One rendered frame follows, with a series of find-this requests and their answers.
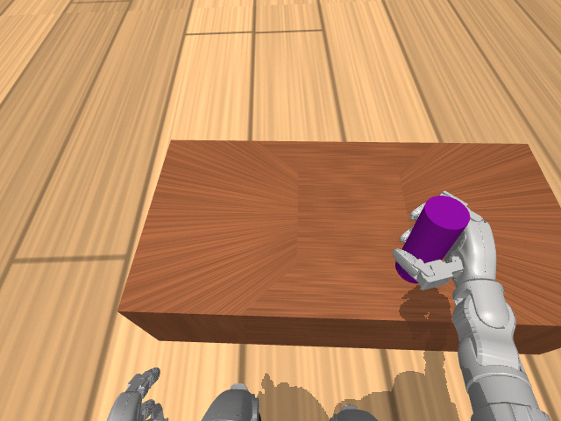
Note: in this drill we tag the can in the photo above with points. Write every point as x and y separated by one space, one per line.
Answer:
438 226

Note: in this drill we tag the right robot arm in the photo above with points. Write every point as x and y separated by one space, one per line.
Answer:
494 376

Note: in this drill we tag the left robot hand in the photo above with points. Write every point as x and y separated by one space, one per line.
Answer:
128 405

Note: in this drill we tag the right robot hand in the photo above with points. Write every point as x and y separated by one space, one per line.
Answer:
472 256

